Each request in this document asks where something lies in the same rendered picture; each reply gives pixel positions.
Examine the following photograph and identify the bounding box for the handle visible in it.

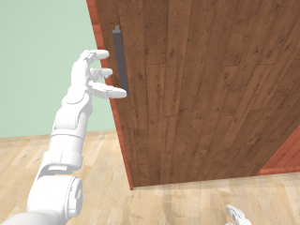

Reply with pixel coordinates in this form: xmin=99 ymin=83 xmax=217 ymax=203
xmin=112 ymin=24 xmax=128 ymax=97

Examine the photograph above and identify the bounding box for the left robot hand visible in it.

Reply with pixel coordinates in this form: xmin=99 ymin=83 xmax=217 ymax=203
xmin=70 ymin=50 xmax=127 ymax=99

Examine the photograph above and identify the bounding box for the right robot hand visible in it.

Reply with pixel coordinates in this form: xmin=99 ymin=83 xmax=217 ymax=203
xmin=225 ymin=204 xmax=252 ymax=225

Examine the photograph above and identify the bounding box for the wardrobe door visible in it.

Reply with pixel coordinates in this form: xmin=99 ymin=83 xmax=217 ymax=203
xmin=96 ymin=0 xmax=300 ymax=188
xmin=261 ymin=125 xmax=300 ymax=170

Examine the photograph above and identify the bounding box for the robot left forearm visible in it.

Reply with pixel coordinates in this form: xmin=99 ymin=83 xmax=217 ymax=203
xmin=26 ymin=84 xmax=94 ymax=212

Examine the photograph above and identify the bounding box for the left robot upper arm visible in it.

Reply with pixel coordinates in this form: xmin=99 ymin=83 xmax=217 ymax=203
xmin=0 ymin=175 xmax=83 ymax=225

